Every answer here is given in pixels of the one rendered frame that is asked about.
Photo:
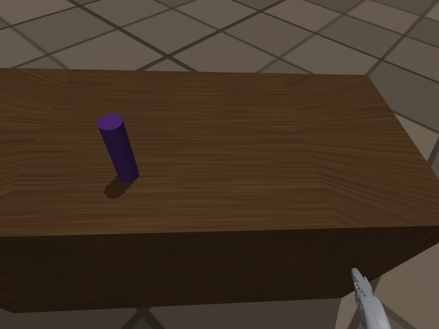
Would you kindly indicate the right robot hand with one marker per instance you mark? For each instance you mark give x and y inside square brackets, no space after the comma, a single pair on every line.
[370,310]

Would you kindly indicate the can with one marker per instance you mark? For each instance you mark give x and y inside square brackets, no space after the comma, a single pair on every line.
[114,134]

